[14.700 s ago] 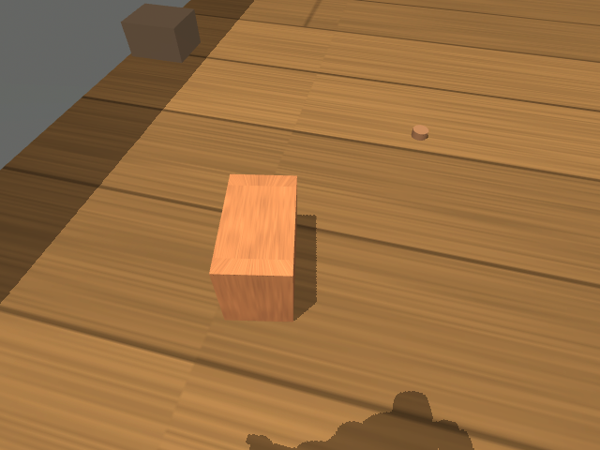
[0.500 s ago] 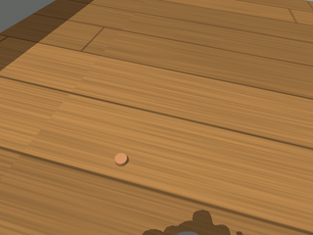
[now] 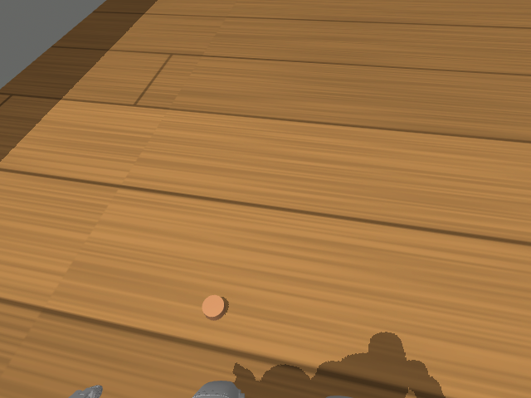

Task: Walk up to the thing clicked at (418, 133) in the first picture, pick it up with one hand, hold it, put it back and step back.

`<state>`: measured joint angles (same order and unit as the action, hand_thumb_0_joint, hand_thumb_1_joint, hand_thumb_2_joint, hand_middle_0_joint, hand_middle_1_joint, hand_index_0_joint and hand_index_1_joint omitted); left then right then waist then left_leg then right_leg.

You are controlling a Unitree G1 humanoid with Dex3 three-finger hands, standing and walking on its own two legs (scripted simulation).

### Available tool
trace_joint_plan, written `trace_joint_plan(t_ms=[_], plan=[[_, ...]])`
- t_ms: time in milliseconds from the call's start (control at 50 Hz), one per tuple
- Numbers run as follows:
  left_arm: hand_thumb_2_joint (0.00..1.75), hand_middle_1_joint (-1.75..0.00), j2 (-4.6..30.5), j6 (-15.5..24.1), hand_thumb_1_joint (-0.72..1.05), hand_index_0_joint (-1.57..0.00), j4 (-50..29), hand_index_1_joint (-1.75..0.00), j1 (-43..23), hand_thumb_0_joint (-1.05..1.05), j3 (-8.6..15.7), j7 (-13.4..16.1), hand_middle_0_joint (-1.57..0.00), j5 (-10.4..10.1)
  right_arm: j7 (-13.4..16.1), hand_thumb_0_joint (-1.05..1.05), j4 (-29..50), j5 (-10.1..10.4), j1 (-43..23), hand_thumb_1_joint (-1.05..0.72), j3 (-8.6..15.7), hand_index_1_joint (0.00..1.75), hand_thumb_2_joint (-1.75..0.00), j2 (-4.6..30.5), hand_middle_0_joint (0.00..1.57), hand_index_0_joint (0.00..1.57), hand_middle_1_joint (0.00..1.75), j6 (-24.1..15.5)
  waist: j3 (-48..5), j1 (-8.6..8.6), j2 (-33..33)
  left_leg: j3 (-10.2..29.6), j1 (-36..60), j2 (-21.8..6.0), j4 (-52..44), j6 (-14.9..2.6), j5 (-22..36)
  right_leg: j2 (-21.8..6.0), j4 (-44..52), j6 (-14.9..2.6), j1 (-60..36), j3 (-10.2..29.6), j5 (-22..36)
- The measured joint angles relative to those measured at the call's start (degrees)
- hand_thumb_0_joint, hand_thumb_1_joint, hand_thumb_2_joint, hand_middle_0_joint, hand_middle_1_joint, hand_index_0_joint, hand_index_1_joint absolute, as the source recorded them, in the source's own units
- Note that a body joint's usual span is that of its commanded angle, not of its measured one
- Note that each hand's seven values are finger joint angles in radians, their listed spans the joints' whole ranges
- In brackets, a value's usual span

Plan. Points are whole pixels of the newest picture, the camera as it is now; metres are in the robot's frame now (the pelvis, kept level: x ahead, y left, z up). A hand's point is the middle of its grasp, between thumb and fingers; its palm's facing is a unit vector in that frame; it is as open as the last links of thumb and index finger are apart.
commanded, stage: walk up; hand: left
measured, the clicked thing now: (214, 307) +0.51 +0.25 -0.75
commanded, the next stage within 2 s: none
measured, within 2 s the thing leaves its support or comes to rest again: neither
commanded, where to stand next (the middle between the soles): +0.12 +0.01 m, yaw +1 degrees
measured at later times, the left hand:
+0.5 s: hand out of the picture +0.13 +0.29 -0.18, palm faces -0.01 -0.94 -0.34, open 7.3 cm
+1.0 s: hand (120, 390) +0.16 +0.27 -0.15, palm faces -0.02 -0.94 -0.34, open 7.4 cm
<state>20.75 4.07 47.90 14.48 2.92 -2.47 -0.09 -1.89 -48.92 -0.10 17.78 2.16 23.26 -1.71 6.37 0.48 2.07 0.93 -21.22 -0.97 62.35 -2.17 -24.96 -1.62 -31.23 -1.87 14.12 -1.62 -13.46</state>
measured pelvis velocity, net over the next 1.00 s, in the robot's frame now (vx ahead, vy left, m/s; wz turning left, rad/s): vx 0.07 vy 0.01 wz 0.01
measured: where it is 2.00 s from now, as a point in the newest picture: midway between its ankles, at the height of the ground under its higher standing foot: outside the picture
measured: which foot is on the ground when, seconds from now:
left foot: up 0.00-0.20, down 0.22-1.00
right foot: down 0.00-0.26, up 0.28-0.48, down 0.50-1.00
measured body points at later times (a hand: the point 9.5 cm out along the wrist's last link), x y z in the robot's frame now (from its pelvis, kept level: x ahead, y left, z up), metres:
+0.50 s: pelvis +0.06 +0.02 -0.02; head +0.10 +0.04 +0.43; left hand +0.13 +0.33 -0.15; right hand +0.20 -0.28 -0.12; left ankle +0.16 +0.14 -0.74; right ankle +0.04 -0.13 -0.73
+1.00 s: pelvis +0.07 +0.01 +0.00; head +0.09 +0.02 +0.45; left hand +0.16 +0.32 -0.13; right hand +0.14 -0.29 -0.13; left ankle +0.16 +0.14 -0.74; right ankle +0.04 -0.13 -0.74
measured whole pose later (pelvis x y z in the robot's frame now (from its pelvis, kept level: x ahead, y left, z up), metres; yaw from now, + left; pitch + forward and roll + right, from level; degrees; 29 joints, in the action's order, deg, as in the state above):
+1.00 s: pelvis +0.07 +0.01 +0.00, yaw +1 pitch -3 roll -1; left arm 21.2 0.4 60.7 6.2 0.7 -0.6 0.1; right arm -1.7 -62.9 -0.5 7.0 0.0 20.5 0.5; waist 4.9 -1.1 0.3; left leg 0.0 -17.5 -2.2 25.3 0.9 -5.4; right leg -1.3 -26.4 1.5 6.8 -0.7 -17.1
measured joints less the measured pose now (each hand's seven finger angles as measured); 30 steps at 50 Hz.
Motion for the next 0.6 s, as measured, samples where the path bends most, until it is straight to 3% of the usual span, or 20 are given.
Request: trace_joint_plan(t_ms=[80,140,220,260,320,360,440,500,520,560,600], plan=[[0.90,-0.30,0.1,-0.5,0.91,-0.21,-0.4,-0.30,2.0,0.00,-0.5,0.3,-0.20,0.4,-0.3,0.00,1.3,-0.2,-1.2,-0.90,0.5,0.30,-0.90,0.6,0.20,0.21,0.30,-0.3,-0.2,0.03,0.5,1.4,-4.9,-1.9,-6.4,1.50,4.9,1.0,2.7,0.05,-2.9,-0.2,-0.6],[0.90,-0.30,0.7,-1.1,0.91,-0.21,-0.8,-0.30,2.1,0.01,-0.7,0.9,-0.21,0.8,0.2,0.00,0.9,-0.4,-1.9,-0.90,0.6,0.30,-0.90,0.5,0.20,0.21,0.30,-0.4,0.3,0.36,-0.1,0.0,-5.0,-2.8,-16.4,2.67,8.7,1.2,1.6,0.47,-3.7,-0.6,-2.5],[0.90,-0.30,1.7,-2.5,0.90,-0.21,-0.8,-0.30,1.2,0.01,-1.1,1.5,-0.20,0.2,1.1,0.00,-0.6,-0.7,-2.8,-0.90,0.6,0.30,-0.90,0.2,0.20,0.20,0.30,-0.7,1.0,0.86,-1.4,-1.8,-0.9,-1.6,-27.4,2.10,16.8,0.9,-6.0,1.69,-2.2,-1.0,-8.4],[0.90,-0.30,2.3,-3.8,0.91,-0.21,0.4,-0.30,-0.8,0.01,-1.0,2.1,-0.20,-0.6,1.7,0.00,-1.6,-1.0,-4.1,-0.90,0.5,0.30,-0.90,-1.2,0.20,0.20,0.30,-0.6,2.0,0.79,-4.2,-2.6,-0.9,0.2,-26.2,1.61,14.2,-0.7,-10.9,1.44,-0.6,0.1,-10.5],[0.90,-0.30,2.3,-5.2,0.91,-0.20,1.5,-0.30,-2.9,0.01,-1.3,2.7,-0.20,-1.2,1.9,0.00,-1.5,-0.8,-6.5,-0.90,-0.8,0.30,-0.90,-2.5,0.20,0.20,0.30,-0.2,3.1,0.55,-5.0,-2.4,-1.5,-0.4,-24.9,0.95,13.5,1.4,-18.1,0.31,2.5,2.9,-17.4],[0.90,-0.30,2.4,-5.7,0.91,-0.20,2.4,-0.30,-3.7,0.01,-1.5,2.5,-0.20,-1.2,2.0,0.00,-1.2,-0.8,-7.9,-0.90,-1.5,0.30,-0.90,-3.3,0.20,0.21,0.30,0.0,2.9,0.24,-5.2,-2.2,-1.6,-0.8,-25.6,1.01,13.9,1.8,-20.1,-0.09,3.5,3.9,-19.1],[0.90,-0.30,2.2,-5.7,0.91,-0.20,4.3,-0.30,-4.2,0.01,-1.5,2.1,-0.20,-0.9,1.9,0.00,-0.8,-1.0,-10.2,-0.90,-2.0,0.30,-0.90,-3.4,0.20,0.21,0.30,0.5,1.8,0.27,-4.8,-2.4,-2.3,-1.3,-26.0,1.38,14.3,0.8,-17.2,0.23,3.1,4.0,-17.4],[0.90,-0.30,2.1,-5.1,0.91,-0.20,6.1,-0.30,-3.4,0.01,-1.2,2.3,-0.20,-0.5,1.6,0.00,-0.7,-1.0,-11.8,-0.90,-1.9,0.30,-0.90,-2.8,0.20,0.21,0.30,1.3,0.9,0.54,-3.6,-2.6,-3.1,-1.9,-24.6,1.78,13.7,0.4,-9.3,0.73,0.2,2.6,-13.1],[0.90,-0.30,1.8,-4.7,0.91,-0.20,6.9,-0.30,-3.2,0.00,-1.1,2.4,-0.20,-0.2,1.6,0.00,-0.9,-0.9,-12.4,-0.90,-1.7,0.30,-0.90,-2.4,0.20,0.21,0.30,1.6,0.9,0.63,-2.7,-2.4,-3.4,-2.4,-23.7,2.05,13.4,0.8,-7.0,1.63,-0.8,2.2,-9.4],[0.90,-0.30,1.0,-4.3,0.91,-0.20,8.3,-0.30,-2.6,0.00,-1.1,2.7,-0.20,0.6,1.6,0.00,-1.8,-0.3,-13.1,-0.90,-1.4,0.30,-0.90,-1.8,0.20,0.21,0.30,2.4,0.7,0.43,-0.1,-1.1,-3.1,-3.4,-23.3,2.57,13.3,2.0,-5.7,2.89,-2.0,1.1,-8.0],[0.90,-0.30,1.1,-4.2,0.91,-0.20,9.3,-0.30,-1.6,0.01,-1.5,2.5,-0.20,1.1,1.5,0.00,-3.0,0.0,-13.0,-0.90,-1.2,0.30,-0.90,-2.0,0.20,0.21,0.30,2.8,-0.4,0.74,-0.6,-1.1,-2.3,-2.0,-24.3,2.32,10.2,0.9,-5.9,3.08,-1.9,1.6,-8.4]])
